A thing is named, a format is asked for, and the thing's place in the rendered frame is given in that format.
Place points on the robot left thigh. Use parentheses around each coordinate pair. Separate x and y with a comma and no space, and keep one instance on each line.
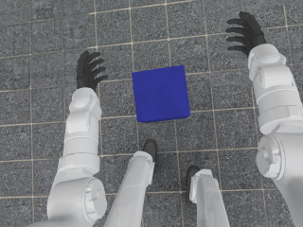
(127,208)

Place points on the carton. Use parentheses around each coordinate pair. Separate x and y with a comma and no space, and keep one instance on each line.
(161,94)

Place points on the robot thigh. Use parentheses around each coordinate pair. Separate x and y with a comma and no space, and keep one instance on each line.
(127,208)
(205,192)

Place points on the robot right forearm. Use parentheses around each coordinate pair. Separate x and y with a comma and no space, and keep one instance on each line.
(279,104)

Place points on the robot right thigh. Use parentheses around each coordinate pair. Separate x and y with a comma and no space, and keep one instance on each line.
(205,192)

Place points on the right robot hand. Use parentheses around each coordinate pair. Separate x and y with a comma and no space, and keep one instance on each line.
(251,31)

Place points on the right robot upper arm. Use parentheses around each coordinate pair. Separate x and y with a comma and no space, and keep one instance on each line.
(280,158)

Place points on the left robot upper arm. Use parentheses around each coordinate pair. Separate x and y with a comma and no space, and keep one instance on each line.
(75,203)

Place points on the robot left forearm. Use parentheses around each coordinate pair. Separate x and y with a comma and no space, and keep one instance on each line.
(80,150)

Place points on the left robot hand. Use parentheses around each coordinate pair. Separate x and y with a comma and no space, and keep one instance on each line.
(85,76)

